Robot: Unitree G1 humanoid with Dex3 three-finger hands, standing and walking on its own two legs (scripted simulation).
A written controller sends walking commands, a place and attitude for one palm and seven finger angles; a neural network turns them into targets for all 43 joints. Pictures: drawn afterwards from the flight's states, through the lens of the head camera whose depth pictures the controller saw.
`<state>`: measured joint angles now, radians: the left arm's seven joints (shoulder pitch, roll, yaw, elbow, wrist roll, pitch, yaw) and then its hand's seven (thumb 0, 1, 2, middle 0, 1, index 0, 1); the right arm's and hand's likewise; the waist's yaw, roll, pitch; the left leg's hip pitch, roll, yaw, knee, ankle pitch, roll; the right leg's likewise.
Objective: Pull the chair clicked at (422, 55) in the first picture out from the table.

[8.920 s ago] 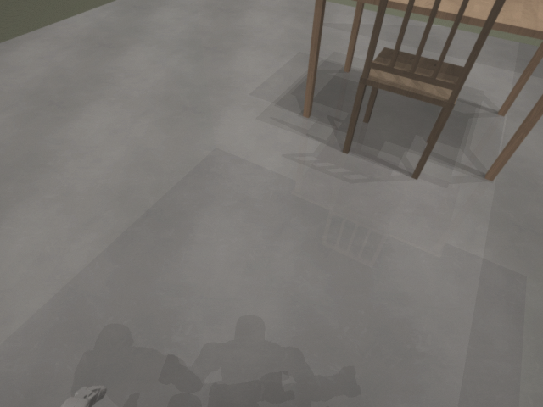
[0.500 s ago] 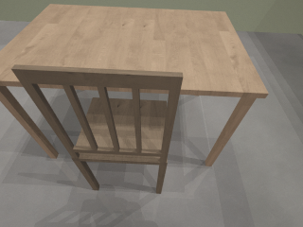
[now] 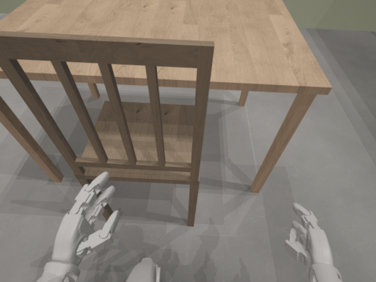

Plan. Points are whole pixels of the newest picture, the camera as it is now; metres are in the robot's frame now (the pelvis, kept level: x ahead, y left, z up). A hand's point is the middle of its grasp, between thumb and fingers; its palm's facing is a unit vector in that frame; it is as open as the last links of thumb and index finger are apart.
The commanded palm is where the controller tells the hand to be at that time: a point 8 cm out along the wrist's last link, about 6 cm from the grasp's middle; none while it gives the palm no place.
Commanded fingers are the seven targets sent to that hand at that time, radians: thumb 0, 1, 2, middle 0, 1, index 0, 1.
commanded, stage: raise the hand toward the chair's back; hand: left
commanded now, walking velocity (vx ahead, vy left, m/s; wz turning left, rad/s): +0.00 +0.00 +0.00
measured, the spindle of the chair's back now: (122, 123) +0.48 +0.20 +0.04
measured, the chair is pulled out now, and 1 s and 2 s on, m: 0.00 0.00 0.00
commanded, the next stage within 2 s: aim the fingers beside a spindle in 1.72 s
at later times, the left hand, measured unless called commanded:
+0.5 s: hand (86, 231) +0.21 +0.21 +0.03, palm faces +0.00 -1.00 -0.04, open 13.2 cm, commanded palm +0.18 +0.26 +0.03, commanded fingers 0.00 -0.15 0.45 -0.09 -0.14 -0.09 -0.14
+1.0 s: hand (67, 225) +0.22 +0.24 +0.04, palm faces +0.01 -1.00 -0.05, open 16.7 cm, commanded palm +0.20 +0.30 +0.04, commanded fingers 0.00 -0.50 0.30 -0.06 -0.08 -0.06 -0.08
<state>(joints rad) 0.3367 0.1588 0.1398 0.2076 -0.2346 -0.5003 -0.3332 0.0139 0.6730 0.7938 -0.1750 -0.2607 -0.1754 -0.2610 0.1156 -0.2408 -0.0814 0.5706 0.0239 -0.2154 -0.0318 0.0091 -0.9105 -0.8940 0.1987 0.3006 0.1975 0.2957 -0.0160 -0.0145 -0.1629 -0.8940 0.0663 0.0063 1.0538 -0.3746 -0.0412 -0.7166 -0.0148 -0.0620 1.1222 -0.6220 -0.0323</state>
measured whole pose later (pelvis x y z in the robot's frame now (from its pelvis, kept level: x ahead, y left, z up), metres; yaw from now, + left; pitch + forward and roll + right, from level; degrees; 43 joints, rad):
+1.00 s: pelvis -0.01 +0.04 +0.00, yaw +0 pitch +14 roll -4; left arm 0.35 0.25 0.17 0.02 -0.25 -0.37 -0.23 -0.01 -0.45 0.32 -0.07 -0.09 -0.07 -0.09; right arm 0.19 -0.20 0.02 0.52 0.03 -0.18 -0.05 0.01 -0.91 -0.89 0.20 0.30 0.20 0.30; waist -0.01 0.04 -0.14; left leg -0.98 0.06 -0.02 1.12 -0.38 0.02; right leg -0.75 -0.01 -0.08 1.09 -0.58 0.02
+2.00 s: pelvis +0.00 +0.02 +0.00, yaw +0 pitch +14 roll -3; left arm 0.25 0.25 0.22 0.17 -0.29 -0.41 -0.30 -0.01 -0.50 0.30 -0.06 -0.08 -0.06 -0.08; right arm 0.22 -0.24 -0.01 0.58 0.03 -0.19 -0.06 0.01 -0.91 -0.89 0.20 0.30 0.20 0.30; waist -0.03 0.05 -0.14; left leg -0.96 0.07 -0.02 1.09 -0.39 -0.01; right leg -0.74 0.00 -0.08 1.09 -0.60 -0.01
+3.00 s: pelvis -0.01 +0.02 -0.03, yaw -1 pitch +19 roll -2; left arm -0.01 0.20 0.13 0.32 -0.19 -0.44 -0.13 -0.01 -0.50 0.30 -0.06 -0.08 -0.06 -0.08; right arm 0.22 -0.24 -0.01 0.57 0.01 -0.07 -0.02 0.01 -0.91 -0.89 0.20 0.30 0.20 0.30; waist -0.05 0.05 -0.17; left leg -1.13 0.08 -0.01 1.21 -0.42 -0.01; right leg -0.93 0.00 -0.06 1.24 -0.65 -0.01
